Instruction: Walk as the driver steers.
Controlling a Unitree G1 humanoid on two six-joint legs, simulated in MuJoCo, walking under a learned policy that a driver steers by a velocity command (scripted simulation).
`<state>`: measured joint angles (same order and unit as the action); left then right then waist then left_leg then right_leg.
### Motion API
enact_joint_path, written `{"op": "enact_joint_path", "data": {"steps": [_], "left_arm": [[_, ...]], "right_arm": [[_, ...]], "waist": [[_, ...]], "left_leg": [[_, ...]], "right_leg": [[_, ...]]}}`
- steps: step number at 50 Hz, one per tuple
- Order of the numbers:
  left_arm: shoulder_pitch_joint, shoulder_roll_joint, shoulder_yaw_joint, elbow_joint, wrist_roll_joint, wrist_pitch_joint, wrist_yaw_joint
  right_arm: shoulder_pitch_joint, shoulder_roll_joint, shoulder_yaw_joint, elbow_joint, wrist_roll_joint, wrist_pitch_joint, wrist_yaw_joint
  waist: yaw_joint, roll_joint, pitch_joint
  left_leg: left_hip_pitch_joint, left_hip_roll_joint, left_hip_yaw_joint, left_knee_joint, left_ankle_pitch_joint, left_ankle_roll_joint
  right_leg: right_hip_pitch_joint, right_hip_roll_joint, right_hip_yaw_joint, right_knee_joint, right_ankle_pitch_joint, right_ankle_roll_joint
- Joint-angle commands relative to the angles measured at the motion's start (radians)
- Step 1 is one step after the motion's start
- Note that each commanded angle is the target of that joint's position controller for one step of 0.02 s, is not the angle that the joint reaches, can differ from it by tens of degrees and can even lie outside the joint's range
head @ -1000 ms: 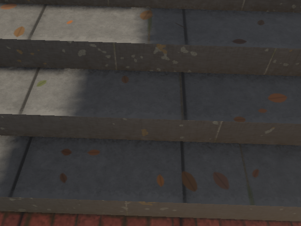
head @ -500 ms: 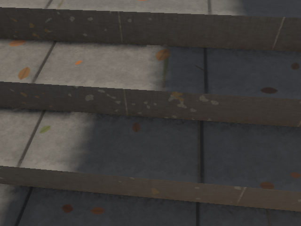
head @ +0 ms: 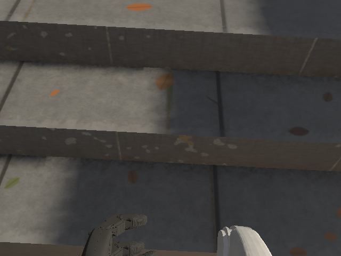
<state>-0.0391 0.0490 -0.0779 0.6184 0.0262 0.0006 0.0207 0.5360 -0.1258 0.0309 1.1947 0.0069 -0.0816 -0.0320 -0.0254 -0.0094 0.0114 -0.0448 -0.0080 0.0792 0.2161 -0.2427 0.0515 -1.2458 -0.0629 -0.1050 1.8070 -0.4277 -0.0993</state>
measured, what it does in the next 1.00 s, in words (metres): climbs: right foot 0.16 m higher, then left foot 0.16 m higher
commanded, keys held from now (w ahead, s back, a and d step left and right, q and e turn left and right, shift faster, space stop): w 0.42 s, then w+e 0.58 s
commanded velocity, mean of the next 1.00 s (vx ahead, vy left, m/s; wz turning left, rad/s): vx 0.50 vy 0.00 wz -0.22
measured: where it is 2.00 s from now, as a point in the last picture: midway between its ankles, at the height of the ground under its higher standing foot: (231, 34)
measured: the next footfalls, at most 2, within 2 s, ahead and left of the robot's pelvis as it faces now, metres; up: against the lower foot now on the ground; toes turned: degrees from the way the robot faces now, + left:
right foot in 0.08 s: +0.21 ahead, -0.09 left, +0.16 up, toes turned -5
left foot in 0.62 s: +0.52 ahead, +0.08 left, +0.32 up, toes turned +3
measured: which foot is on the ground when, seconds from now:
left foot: down 0.00-0.10, up 0.12-0.60, down 0.62-1.00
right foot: up 0.00-0.06, down 0.08-0.64, up 0.66-1.00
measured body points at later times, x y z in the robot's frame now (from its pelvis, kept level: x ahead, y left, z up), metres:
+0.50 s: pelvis +0.26 -0.02 +0.15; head +0.29 -0.04 +0.60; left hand +0.12 +0.17 +0.02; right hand +0.49 -0.15 +0.06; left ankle +0.37 +0.09 -0.30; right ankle +0.17 -0.09 -0.59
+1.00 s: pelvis +0.54 -0.02 +0.31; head +0.56 -0.02 +0.76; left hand +0.82 +0.09 +0.25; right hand +0.42 -0.22 +0.16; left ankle +0.48 +0.08 -0.43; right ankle +0.60 -0.17 -0.12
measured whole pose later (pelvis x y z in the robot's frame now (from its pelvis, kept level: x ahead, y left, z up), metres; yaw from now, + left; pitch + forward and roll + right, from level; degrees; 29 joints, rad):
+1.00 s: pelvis +0.54 -0.02 +0.31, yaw -14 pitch +3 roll +0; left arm 0.00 0.06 0.01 0.59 0.03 -0.01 0.04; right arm 0.50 -0.13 -0.03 1.09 -0.04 -0.15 0.01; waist -0.01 -0.02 -0.03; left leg -0.10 0.06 0.30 0.39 -0.34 0.00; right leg -1.31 0.02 0.05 2.05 -0.29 -0.17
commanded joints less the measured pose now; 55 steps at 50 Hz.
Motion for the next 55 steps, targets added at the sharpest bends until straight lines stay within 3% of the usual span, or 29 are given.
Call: {"op": "enact_joint_path", "data": {"steps": [1, 2, 4, 5, 6, 7, 9, 12, 16, 21, 24, 27, 28, 29, 30, 31, 32, 33, 34, 35, 36, 38, 40, 43, 47, 51, 52, 54, 55], "left_arm": [[-0.031, 0.03, -0.013, -0.07, -0.03, -0.014, -0.003], [0.099, 0.081, 0.01, -0.019, -0.04, -0.014, 0.003], [0.348, 0.152, 0.048, 0.058, -0.012, -0.027, -0.008], [0.412, 0.21, 0.075, 0.108, 0.012, -0.035, -0.011], [0.484, 0.336, 0.122, 0.169, 0.02, -0.016, 0.003], [0.379, 0.351, 0.146, 0.185, 0.0, -0.003, 0.009], [0.26, 0.236, 0.126, 0.256, -0.002, -0.033, -0.007], [0.34, 0.054, 0.086, 0.418, 0.023, -0.083, -0.032], [0.391, 0.11, 0.089, 0.472, -0.004, -0.119, -0.036], [0.585, 0.187, 0.096, 0.501, 0.0, -0.144, -0.03], [0.682, 0.149, 0.09, 0.526, -0.013, -0.127, 0.004], [0.696, 0.177, 0.105, 0.482, -0.031, -0.108, 0.042], [0.599, 0.186, 0.101, 0.448, -0.034, -0.107, 0.04], [0.659, 0.237, 0.113, 0.428, -0.031, -0.107, 0.03], [0.61, 0.307, 0.132, 0.412, -0.033, -0.125, 0.011], [0.517, 0.337, 0.151, 0.371, -0.047, -0.145, -0.017], [0.532, 0.254, 0.148, 0.314, -0.065, -0.166, -0.048], [0.471, 0.224, 0.164, 0.281, -0.01, -0.162, -0.071], [0.417, 0.142, 0.157, 0.198, 0.029, -0.142, -0.067], [0.347, 0.114, 0.146, 0.148, 0.039, -0.121, -0.059], [0.319, 0.074, 0.139, 0.108, 0.044, -0.119, -0.044], [0.345, -0.002, 0.112, 0.079, 0.005, -0.088, -0.023], [0.346, -0.053, 0.088, 0.068, -0.013, -0.057, -0.014], [0.277, 0.04, 0.103, 0.035, -0.009, -0.028, -0.01], [0.023, 0.012, 0.095, -0.071, 0.005, -0.018, 0.025], [-0.203, 0.026, 0.076, -0.191, 0.01, -0.013, 0.009], [-0.175, 0.027, 0.062, -0.197, -0.003, -0.003, -0.021], [-0.149, 0.027, 0.062, -0.159, -0.021, 0.007, -0.05], [-0.053, 0.026, 0.069, -0.119, -0.014, 0.013, -0.044]], "right_arm": [[-0.023, -0.123, -0.013, -0.083, 0.035, 0.0, -0.029], [0.025, -0.207, -0.031, -0.095, 0.023, -0.009, -0.022], [-0.035, -0.297, -0.075, -0.128, 0.015, -0.018, 0.005], [-0.018, -0.265, -0.083, -0.154, 0.014, -0.029, 0.022], [-0.051, -0.176, -0.078, -0.221, 0.0, -0.03, 0.064], [-0.101, -0.126, -0.087, -0.251, -0.067, -0.024, 0.08], [-0.257, -0.044, -0.065, -0.402, -0.08, -0.011, 0.063], [-0.219, 0.046, -0.03, -0.446, -0.037, 0.019, 0.026], [-0.291, 0.032, -0.014, -0.472, -0.039, 0.044, 0.024], [-0.599, 0.07, 0.008, -0.613, -0.032, 0.034, -0.008], [-0.765, 0.066, 0.031, -0.708, -0.043, 0.032, 0.016], [-0.752, 0.061, 0.034, -0.704, -0.027, 0.051, 0.058], [-0.623, 0.085, 0.037, -0.662, 0.002, 0.043, 0.053], [-0.485, 0.043, 0.011, -0.613, 0.018, 0.043, 0.036], [-0.305, -0.025, -0.018, -0.569, 0.008, 0.048, 0.023], [-0.168, -0.107, -0.05, -0.521, -0.021, 0.041, 0.019], [-0.073, -0.195, -0.082, -0.48, -0.054, 0.036, 0.008], [-0.14, -0.256, -0.115, -0.477, -0.044, 0.065, -0.002], [-0.29, -0.221, -0.116, -0.452, -0.022, 0.061, 0.001], [-0.312, -0.142, -0.098, -0.391, -0.01, 0.049, 0.002], [-0.307, -0.072, -0.086, -0.342, -0.028, 0.025, 0.004], [-0.28, 0.042, -0.059, -0.23, -0.053, -0.009, 0.017], [-0.233, 0.051, -0.059, -0.164, -0.046, -0.037, 0.037], [-0.283, -0.001, -0.057, -0.194, -0.036, -0.068, 0.044], [-0.089, -0.136, -0.085, -0.152, -0.048, -0.101, 0.045], [0.047, -0.093, -0.077, -0.131, -0.051, -0.066, 0.011], [0.032, -0.117, -0.084, -0.142, -0.032, -0.053, -0.007], [-0.046, -0.129, -0.083, -0.197, -0.009, -0.038, -0.021], [-0.015, -0.194, -0.097, -0.212, 0.009, -0.043, -0.031]], "waist": [[0.061, 0.08, -0.088], [0.102, 0.147, -0.212], [0.215, 0.245, -0.387], [0.214, 0.16, -0.42], [0.21, -0.189, -0.382], [0.144, -0.195, -0.317], [0.044, 0.017, -0.002], [-0.053, 0.012, 0.074], [-0.067, 0.027, 0.101], [0.036, -0.083, 0.077], [0.089, -0.054, 0.069], [0.123, -0.018, 0.007], [0.024, -0.116, -0.072], [-0.025, -0.147, -0.25], [-0.137, -0.195, -0.335], [-0.218, -0.165, -0.409], [-0.196, 0.066, -0.474], [-0.177, 0.255, -0.473], [-0.052, 0.125, -0.291], [-0.02, 0.024, -0.137], [0.004, -0.012, -0.04], [0.098, -0.011, 0.019], [0.133, 0.027, 0.059], [0.152, -0.015, 0.105], [0.062, 0.063, 0.078], [0.01, 0.041, 0.082], [0.026, 0.094, 0.038], [0.016, 0.049, 0.013], [0.036, 0.089, -0.086]], "left_leg": [[-0.211, 0.156, -0.028, -0.199, 1.054, 0.187], [-0.067, 0.201, -0.015, -0.013, 1.574, 0.179], [0.168, 0.271, -0.021, 0.403, 1.749, 0.151], [-0.011, 0.22, -0.044, 0.643, 1.483, 0.134], [-0.391, -0.005, -0.054, 1.064, 0.581, 0.074], [-0.554, -0.065, -0.222, 1.493, 0.157, 0.068], [-0.831, -0.018, -0.188, 1.785, 0.144, 0.078], [-0.971, -0.019, -0.236, 1.864, 0.07, 0.113], [-1.049, -0.002, -0.178, 1.627, 0.16, 0.088], [-1.452, 0.034, -0.054, 1.975, -0.104, 0.087], [-1.368, 0.098, 0.031, 1.654, -0.106, 0.07], [-0.99, 0.082, 0.124, 1.19, -0.135, 0.076], [-0.673, 0.026, 0.128, 1.011, -0.164, 0.108], [-0.422, -0.078, 0.156, 1.017, -0.199, 0.114], [-0.328, -0.062, 0.087, 0.932, -0.193, 0.13], [-0.177, -0.019, -0.026, 0.792, -0.207, 0.147], [0.039, 0.254, -0.531, 0.537, -0.484, 0.25], [-0.028, 0.373, -1.054, 0.091, -0.749, 0.311], [-0.18, 0.404, -0.962, 0.065, -0.803, 0.242], [-0.29, 0.378, -0.852, 0.12, -0.774, 0.211], [-0.374, 0.373, -0.685, 0.148, -0.581, 0.179], [-0.435, 0.326, -0.416, 0.166, -0.316, 0.118], [-0.389, 0.281, -0.223, 0.143, -0.162, 0.054], [-0.506, 0.263, -0.025, 0.057, -0.05, 0.039], [-0.135, 0.32, -0.022, -0.046, 0.024, 0.089], [0.059, 0.271, 0.07, -0.141, 0.039, 0.045], [0.024, 0.266, 0.138, -0.247, 0.158, 0.078], [-0.078, 0.22, 0.227, -0.266, 0.554, 0.124], [0.01, 0.283, 0.227, -0.108, 1.255, 0.134]], "right_leg": [[0.642, 0.063, -0.126, -0.49, 0.037, -0.017], [0.752, 0.141, -0.156, -0.513, -0.016, -0.027], [0.87, 0.159, -0.057, -0.764, -0.073, -0.075], [1.011, 0.073, 0.215, -0.89, -0.174, -0.125], [1.124, -0.184, 0.833, -1.308, -0.357, -0.261], [1.023, -0.243, 1.15, -1.555, -0.5, -0.27], [0.789, -0.234, 0.877, -1.506, -0.508, -0.177], [0.751, -0.117, 0.418, -1.442, -0.065, -0.055], [0.739, -0.061, 0.206, -1.486, 0.069, -0.011], [1.079, -0.144, 0.282, -1.564, 0.214, -0.068], [1.1, -0.095, 0.287, -1.646, 0.215, -0.066], [1.147, -0.123, 0.237, -1.81, 0.711, -0.126], [1.089, -0.104, 0.138, -1.702, 1.229, -0.127], [1.136, -0.123, 0.138, -1.528, 1.707, -0.127], [1.232, -0.176, 0.167, -1.328, 1.878, -0.112], [1.185, -0.138, 0.154, -1.081, 1.721, -0.084], [0.838, -0.006, 0.142, -0.717, 1.259, -0.034], [0.67, 0.165, 0.17, -0.214, 0.354, -0.008], [0.512, 0.086, 0.271, -0.033, 0.347, -0.006], [0.421, 0.069, 0.194, 0.054, 0.4, -0.013], [0.339, 0.057, 0.199, 0.168, 0.419, -0.04], [0.245, 0.068, 0.243, 0.292, 0.364, -0.069], [0.108, 0.066, 0.287, 0.308, 0.323, -0.091], [0.164, 0.083, 0.23, 0.082, 0.391, -0.053], [-0.184, 0.092, 0.173, 0.396, 0.156, -0.075], [-0.226, 0.026, 0.086, 0.061, 0.015, -0.055], [-0.049, -0.027, -0.012, -0.149, 0.031, -0.065], [0.345, 0.022, -0.169, -0.505, 0.0, -0.079], [0.513, 0.104, -0.233, -0.506, -0.007, -0.079]]}}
